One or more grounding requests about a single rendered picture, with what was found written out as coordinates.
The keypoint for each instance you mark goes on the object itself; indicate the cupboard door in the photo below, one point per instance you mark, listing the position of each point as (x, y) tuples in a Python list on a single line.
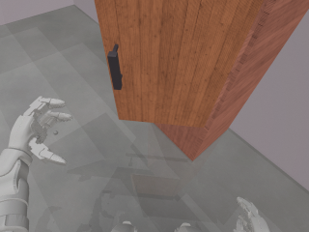
[(174, 55)]

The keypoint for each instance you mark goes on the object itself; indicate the left robot forearm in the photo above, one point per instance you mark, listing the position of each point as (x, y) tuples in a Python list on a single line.
[(14, 190)]

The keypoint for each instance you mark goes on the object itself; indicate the robot left hand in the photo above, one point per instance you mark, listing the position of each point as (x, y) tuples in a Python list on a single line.
[(26, 128)]

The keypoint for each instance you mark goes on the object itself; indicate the robot right hand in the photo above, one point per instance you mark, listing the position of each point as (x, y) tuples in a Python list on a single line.
[(252, 221)]

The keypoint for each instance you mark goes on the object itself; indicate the right robot shin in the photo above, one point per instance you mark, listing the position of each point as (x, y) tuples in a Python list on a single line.
[(185, 224)]

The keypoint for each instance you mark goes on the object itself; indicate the handle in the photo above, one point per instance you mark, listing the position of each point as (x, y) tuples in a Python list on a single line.
[(114, 66)]

